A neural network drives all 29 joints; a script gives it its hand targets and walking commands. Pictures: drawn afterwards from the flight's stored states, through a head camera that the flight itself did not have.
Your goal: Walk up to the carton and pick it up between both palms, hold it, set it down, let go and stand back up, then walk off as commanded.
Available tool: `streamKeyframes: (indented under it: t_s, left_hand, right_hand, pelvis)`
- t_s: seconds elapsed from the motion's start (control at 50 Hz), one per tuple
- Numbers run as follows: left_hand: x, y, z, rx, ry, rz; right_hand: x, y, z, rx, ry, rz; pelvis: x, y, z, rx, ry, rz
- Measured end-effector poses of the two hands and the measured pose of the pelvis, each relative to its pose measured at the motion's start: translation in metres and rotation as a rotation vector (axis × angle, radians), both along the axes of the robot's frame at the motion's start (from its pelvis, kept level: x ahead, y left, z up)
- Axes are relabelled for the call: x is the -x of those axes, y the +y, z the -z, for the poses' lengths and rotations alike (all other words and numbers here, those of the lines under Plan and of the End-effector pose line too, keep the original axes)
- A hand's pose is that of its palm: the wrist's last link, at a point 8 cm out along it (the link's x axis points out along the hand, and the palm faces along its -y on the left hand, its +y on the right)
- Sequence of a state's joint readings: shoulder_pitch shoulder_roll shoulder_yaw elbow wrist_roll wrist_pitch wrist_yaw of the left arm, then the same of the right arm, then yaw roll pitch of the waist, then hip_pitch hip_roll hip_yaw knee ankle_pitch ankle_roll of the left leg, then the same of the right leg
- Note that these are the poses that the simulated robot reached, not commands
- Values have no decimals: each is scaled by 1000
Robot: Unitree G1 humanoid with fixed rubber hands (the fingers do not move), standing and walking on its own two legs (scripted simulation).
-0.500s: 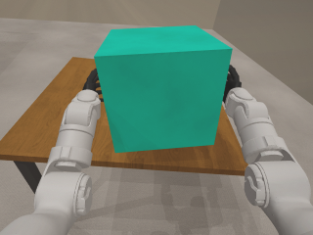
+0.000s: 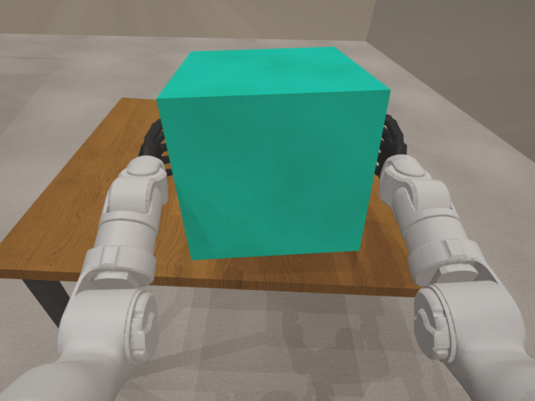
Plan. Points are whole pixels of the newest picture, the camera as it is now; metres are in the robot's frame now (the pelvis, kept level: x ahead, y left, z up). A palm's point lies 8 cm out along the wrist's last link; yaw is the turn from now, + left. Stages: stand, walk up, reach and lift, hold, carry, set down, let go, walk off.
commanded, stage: set down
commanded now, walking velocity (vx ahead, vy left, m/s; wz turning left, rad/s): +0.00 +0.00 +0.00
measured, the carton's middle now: (269, 143) +0.49 +0.04 +0.18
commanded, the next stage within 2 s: none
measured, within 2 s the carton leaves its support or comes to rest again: neither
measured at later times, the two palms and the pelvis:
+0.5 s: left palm (167, 172) +0.42 +0.20 +0.16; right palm (389, 168) +0.44 -0.15 +0.18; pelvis +0.02 -0.01 +0.00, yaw +0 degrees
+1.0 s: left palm (180, 178) +0.44 +0.19 +0.13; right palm (388, 175) +0.46 -0.17 +0.16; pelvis +0.03 -0.02 +0.00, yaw +0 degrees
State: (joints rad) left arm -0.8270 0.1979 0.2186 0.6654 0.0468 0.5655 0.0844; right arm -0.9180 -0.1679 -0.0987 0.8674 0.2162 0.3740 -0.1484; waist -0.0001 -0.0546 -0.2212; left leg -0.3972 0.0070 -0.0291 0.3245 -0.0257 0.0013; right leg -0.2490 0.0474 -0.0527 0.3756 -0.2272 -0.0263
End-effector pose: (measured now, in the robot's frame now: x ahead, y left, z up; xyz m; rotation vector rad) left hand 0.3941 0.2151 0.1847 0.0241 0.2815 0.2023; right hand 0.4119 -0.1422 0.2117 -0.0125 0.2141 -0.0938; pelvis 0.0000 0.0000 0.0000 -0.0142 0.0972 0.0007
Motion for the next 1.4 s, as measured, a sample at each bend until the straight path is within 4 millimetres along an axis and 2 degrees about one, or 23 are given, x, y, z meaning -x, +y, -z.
streamKeyframes:
  t_s: [0.28, 0.5, 0.72, 0.9, 1.4]
  left_hand:
    - [-13, -4, 10, 3, -2, -5]
    - [-24, -13, 28, -1, 26, 0]
    - [-35, -19, 38, -2, 23, 0]
    - [-41, -23, 53, 15, 46, 0]
    - [-55, -33, 78, 3, 56, 11]
  right_hand:
    - [-14, -4, 11, 4, -3, -4]
    - [-25, -12, 28, 9, 18, -1]
    - [-36, -19, 36, 24, 8, -10]
    - [-42, -23, 50, 48, 28, -24]
    - [-55, -36, 75, 93, 37, -52]
  pelvis:
    - [-8, -5, 0, -6, 12, 0]
    - [-16, -9, 0, -12, 21, -1]
    - [-24, -13, 0, -18, 33, -1]
    - [-29, -15, 0, -21, 40, -1]
    - [-43, -22, 0, -29, 58, -1]
